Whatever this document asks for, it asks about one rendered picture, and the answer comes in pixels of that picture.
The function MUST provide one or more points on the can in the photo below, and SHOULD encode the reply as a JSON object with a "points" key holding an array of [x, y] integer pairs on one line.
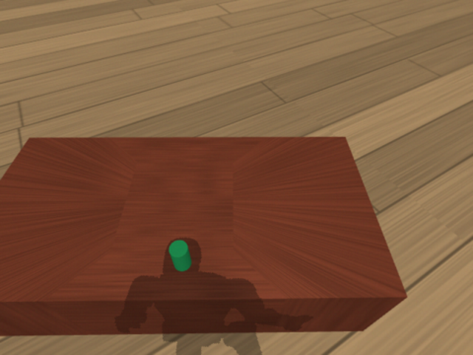
{"points": [[180, 255]]}

